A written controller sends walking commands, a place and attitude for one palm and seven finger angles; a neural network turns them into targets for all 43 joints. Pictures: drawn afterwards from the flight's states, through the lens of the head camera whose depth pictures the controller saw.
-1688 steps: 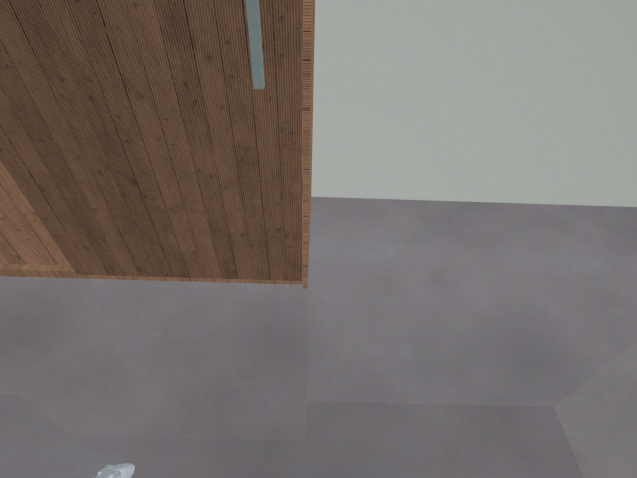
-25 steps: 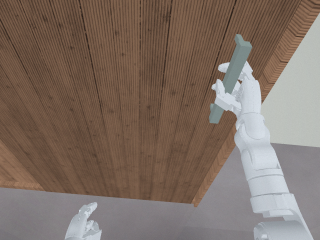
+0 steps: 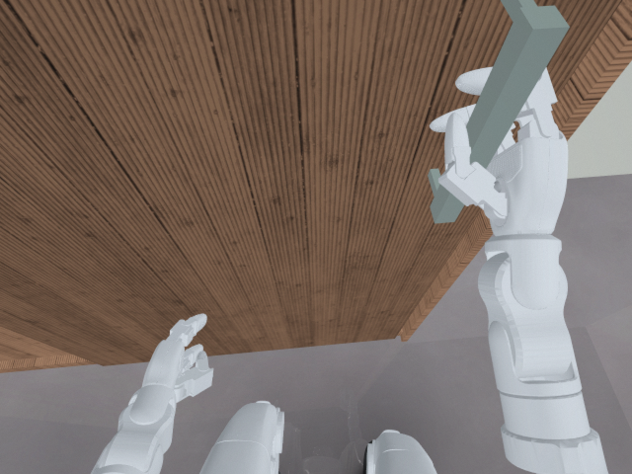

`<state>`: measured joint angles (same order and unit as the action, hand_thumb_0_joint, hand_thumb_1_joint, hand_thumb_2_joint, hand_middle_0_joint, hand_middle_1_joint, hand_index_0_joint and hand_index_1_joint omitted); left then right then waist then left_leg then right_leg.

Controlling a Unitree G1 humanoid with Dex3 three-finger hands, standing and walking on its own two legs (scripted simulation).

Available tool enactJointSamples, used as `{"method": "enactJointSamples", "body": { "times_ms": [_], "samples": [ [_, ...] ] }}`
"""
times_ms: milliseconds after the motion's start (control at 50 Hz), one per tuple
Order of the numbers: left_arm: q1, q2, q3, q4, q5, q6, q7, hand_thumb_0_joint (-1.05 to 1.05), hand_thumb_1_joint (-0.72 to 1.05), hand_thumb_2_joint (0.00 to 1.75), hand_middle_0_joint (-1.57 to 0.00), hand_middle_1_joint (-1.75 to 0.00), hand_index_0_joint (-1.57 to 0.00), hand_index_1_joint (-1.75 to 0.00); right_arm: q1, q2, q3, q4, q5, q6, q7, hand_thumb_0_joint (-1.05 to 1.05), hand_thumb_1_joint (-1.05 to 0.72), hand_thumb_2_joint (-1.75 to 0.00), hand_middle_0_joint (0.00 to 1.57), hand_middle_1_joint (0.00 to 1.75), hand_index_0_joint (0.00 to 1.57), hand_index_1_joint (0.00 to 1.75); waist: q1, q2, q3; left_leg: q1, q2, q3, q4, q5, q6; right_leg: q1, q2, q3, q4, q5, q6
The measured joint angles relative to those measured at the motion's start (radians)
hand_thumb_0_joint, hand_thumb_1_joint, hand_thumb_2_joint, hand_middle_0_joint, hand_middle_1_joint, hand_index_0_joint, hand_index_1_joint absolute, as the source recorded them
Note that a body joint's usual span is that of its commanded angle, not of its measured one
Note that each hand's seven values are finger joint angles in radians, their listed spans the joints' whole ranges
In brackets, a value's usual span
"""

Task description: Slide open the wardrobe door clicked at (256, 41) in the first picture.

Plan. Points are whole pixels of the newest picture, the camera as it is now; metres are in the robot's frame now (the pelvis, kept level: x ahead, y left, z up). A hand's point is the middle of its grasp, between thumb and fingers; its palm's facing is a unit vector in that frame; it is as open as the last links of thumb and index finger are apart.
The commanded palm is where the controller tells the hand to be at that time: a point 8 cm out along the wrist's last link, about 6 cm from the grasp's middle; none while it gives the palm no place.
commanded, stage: step sideways, sliding the door along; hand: right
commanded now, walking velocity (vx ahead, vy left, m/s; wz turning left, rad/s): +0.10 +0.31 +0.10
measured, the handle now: (470, 126) +0.40 -0.15 +0.20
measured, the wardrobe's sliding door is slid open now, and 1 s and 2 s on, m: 0.03 0.21 0.43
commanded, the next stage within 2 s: none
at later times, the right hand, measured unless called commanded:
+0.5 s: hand (396, 164) +0.36 -0.07 +0.19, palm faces +0.27 +0.96 -0.03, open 6.1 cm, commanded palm +0.32 -0.05 +0.19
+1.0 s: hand (242, 175) +0.35 +0.06 +0.20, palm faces +0.26 +0.97 -0.02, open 5.7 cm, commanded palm +0.32 +0.08 +0.19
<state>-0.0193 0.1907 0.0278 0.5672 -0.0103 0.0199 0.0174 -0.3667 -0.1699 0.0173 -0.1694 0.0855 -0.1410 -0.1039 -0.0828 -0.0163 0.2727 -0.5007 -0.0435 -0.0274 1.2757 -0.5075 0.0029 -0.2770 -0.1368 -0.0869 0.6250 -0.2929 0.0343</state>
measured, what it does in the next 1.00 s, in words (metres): steps to the left: left foot, then right foot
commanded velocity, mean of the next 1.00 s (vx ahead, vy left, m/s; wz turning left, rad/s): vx -0.25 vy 0.27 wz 0.17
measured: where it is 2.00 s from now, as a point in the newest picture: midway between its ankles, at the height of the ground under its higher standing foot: outside the picture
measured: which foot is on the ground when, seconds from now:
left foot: up 0.00-0.22, down 0.24-0.42, up 0.44-0.84, down 0.86-1.00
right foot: down 0.00-0.26, up 0.28-0.40, down 0.42-0.88, up 0.90-1.00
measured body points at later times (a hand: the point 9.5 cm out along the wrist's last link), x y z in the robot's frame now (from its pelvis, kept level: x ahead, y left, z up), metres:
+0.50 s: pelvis +0.05 +0.11 +0.00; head +0.14 +0.08 +0.44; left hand +0.28 +0.31 -0.09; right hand +0.34 -0.13 +0.20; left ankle +0.07 +0.27 -0.66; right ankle +0.03 +0.00 -0.73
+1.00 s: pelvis +0.04 +0.21 +0.00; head +0.13 +0.22 +0.44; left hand +0.28 +0.42 -0.08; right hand +0.33 +0.01 +0.20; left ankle +0.10 +0.33 -0.73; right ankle +0.01 +0.08 -0.67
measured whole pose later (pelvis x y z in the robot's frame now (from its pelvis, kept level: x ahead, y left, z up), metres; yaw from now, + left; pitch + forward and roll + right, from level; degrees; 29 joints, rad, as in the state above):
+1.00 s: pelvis +0.04 +0.21 +0.00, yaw +1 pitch -1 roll +1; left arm 0.05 0.22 0.01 0.55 -0.03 -0.12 -0.02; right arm -0.06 -0.12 -0.07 -0.44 0.06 -0.09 -0.19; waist -0.08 -0.04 0.23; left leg -0.31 0.00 0.03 0.52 -0.18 0.02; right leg -0.38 -0.05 0.01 1.02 -0.64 0.04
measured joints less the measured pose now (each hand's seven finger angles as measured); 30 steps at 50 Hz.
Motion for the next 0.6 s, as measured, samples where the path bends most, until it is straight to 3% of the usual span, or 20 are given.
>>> {"method": "enactJointSamples", "body": {
  "times_ms": [60,120,220,240,260,280,320,360,400,420,440,500,540,600],
  "samples": [
    [-0.006,-0.027,-0.013,-0.022,-0.004,-0.019,-0.022,0.01,0.91,0.90,-0.19,-0.30,-0.20,-0.30,-0.008,0.008,0.002,-0.022,-0.009,0.024,0.014,-0.05,-0.73,-0.83,0.45,1.40,0.27,1.35,-0.033,-0.011,0.017,-0.056,0.070,-0.011,-0.120,0.109,-0.023,0.024,-0.045,0.031,-0.049,0.029,0.032],
    [0.022,-0.048,-0.024,-0.046,-0.013,-0.039,-0.035,0.01,0.91,0.90,-0.20,-0.30,-0.20,-0.30,-0.014,0.010,0.001,-0.030,-0.023,0.045,0.021,-0.06,-0.71,-0.83,0.46,1.40,0.29,1.36,-0.067,-0.024,0.025,-0.015,0.116,-0.001,-0.308,0.196,-0.039,0.049,-0.085,0.068,-0.082,0.040,0.066],
    [0.070,-0.065,-0.050,-0.063,-0.029,-0.077,-0.039,0.01,0.90,0.90,-0.20,-0.30,-0.20,-0.30,-0.002,-0.017,-0.036,-0.044,-0.020,0.074,0.001,-0.07,-0.68,-0.83,0.47,1.40,0.33,1.35,-0.100,-0.042,0.004,0.153,0.102,0.059,-0.567,0.255,-0.050,0.051,-0.137,0.133,-0.048,0.007,0.119],
    [0.078,-0.069,-0.055,-0.063,-0.032,-0.084,-0.040,0.01,0.90,0.90,-0.20,-0.30,-0.20,-0.30,0.001,-0.031,-0.052,-0.049,-0.017,0.085,-0.004,-0.07,-0.67,-0.83,0.48,1.41,0.33,1.34,-0.101,-0.029,-0.008,0.197,0.100,0.067,-0.637,0.336,-0.049,0.037,-0.134,0.140,-0.013,-0.014,0.114],
    [0.076,-0.065,-0.059,-0.058,-0.035,-0.091,-0.040,0.01,0.90,0.90,-0.20,-0.30,-0.20,-0.30,0.008,-0.039,-0.073,-0.056,-0.025,0.092,-0.014,-0.08,-0.67,-0.83,0.49,1.42,0.33,1.33,-0.096,-0.027,-0.018,0.226,0.101,0.078,-0.670,0.305,-0.050,0.015,-0.134,0.147,0.036,-0.035,0.095],
    [0.061,-0.047,-0.058,-0.044,-0.035,-0.094,-0.038,0.01,0.90,0.90,-0.20,-0.30,-0.20,-0.30,0.026,-0.032,-0.099,-0.064,-0.031,0.088,-0.025,-0.08,-0.67,-0.83,0.50,1.42,0.33,1.32,-0.079,-0.049,-0.019,0.225,0.093,0.093,-0.656,0.252,-0.054,-0.015,-0.132,0.167,0.101,-0.068,0.053],
    [0.038,-0.005,-0.043,-0.018,-0.027,-0.102,-0.028,0.01,0.90,0.90,-0.20,-0.30,-0.21,-0.31,0.075,-0.013,-0.130,-0.090,-0.033,0.077,-0.048,-0.09,-0.66,-0.83,0.51,1.43,0.34,1.31,-0.040,-0.078,-0.024,0.211,0.098,0.105,-0.643,0.215,-0.059,-0.078,-0.062,0.183,0.248,-0.204,0.019],
    [0.036,0.029,-0.042,-0.009,-0.020,-0.106,-0.032,0.01,0.91,0.90,-0.20,-0.30,-0.25,-0.33,0.120,0.000,-0.134,-0.131,-0.025,0.074,-0.060,-0.08,-0.66,-0.82,0.50,1.42,0.34,1.31,-0.019,-0.070,-0.027,0.196,0.116,0.095,-0.654,0.236,-0.064,-0.110,0.019,0.130,0.336,-0.287,0.001],
    [0.044,0.042,-0.028,-0.002,-0.024,-0.097,-0.020,0.01,0.91,0.90,-0.20,-0.30,-0.26,-0.34,0.152,0.016,-0.119,-0.176,-0.024,0.070,-0.067,-0.07,-0.67,-0.82,0.49,1.42,0.35,1.31,0.008,-0.057,-0.026,0.185,0.122,0.099,-0.652,0.263,-0.045,-0.080,0.060,0.064,0.213,-0.200,-0.007],
    [0.054,0.050,-0.021,-0.006,-0.023,-0.089,-0.017,0.01,0.91,0.90,-0.20,-0.30,-0.26,-0.34,0.163,0.023,-0.109,-0.200,-0.027,0.073,-0.064,-0.06,-0.67,-0.81,0.49,1.42,0.35,1.31,0.019,-0.063,-0.030,0.164,0.112,0.108,-0.617,0.280,-0.040,-0.041,0.054,0.037,0.096,-0.028,-0.015],
    [0.062,0.049,-0.006,-0.006,-0.018,-0.083,-0.017,0.01,0.91,0.90,-0.20,-0.30,-0.26,-0.34,0.161,0.021,-0.096,-0.213,-0.027,0.073,-0.057,-0.06,-0.68,-0.80,0.48,1.42,0.35,1.30,0.019,-0.058,-0.021,0.133,0.099,0.097,-0.527,0.244,-0.039,-0.017,0.044,0.030,0.058,0.002,-0.028],
    [0.095,0.034,0.014,-0.007,-0.013,-0.062,-0.048,0.01,0.91,0.90,-0.19,-0.30,-0.24,-0.33,0.158,0.018,-0.056,-0.203,-0.055,0.043,-0.039,-0.05,-0.69,-0.78,0.46,1.43,0.32,1.28,-0.012,-0.034,0.009,0.040,0.042,0.050,-0.208,0.008,-0.023,0.031,0.009,0.020,0.031,-0.053,-0.037],
    [0.124,0.026,0.011,-0.014,-0.013,-0.070,-0.068,0.01,0.91,0.90,-0.19,-0.30,-0.23,-0.32,0.175,0.024,-0.039,-0.204,-0.068,0.032,-0.026,-0.05,-0.70,-0.78,0.46,1.43,0.33,1.28,-0.018,-0.030,0.009,-0.001,0.027,0.060,-0.096,-0.009,-0.024,0.059,-0.021,0.025,-0.021,-0.043,-0.024],
    [0.157,0.017,0.006,-0.036,-0.014,-0.086,-0.082,0.02,0.91,0.90,-0.19,-0.30,-0.22,-0.31,0.202,0.029,-0.017,-0.215,-0.071,0.032,-0.015,-0.04,-0.70,-0.78,0.45,1.43,0.35,1.29,-0.033,-0.031,0.006,-0.027,0.041,0.077,-0.077,0.054,-0.036,0.100,-0.061,0.019,-0.102,0.000,0.000]
  ]
}}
